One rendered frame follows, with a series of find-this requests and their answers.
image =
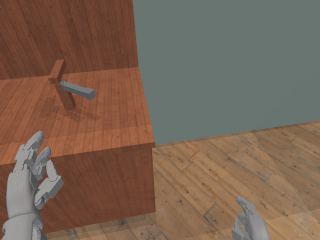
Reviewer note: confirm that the counter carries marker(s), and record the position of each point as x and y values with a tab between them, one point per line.
102	148

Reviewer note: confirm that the tap lever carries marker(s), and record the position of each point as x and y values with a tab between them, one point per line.
88	93

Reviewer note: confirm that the robot left hand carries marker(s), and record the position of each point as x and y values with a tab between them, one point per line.
23	181

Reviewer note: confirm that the left robot forearm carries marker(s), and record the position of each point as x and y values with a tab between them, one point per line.
26	226

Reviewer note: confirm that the robot right hand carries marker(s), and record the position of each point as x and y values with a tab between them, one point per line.
255	227

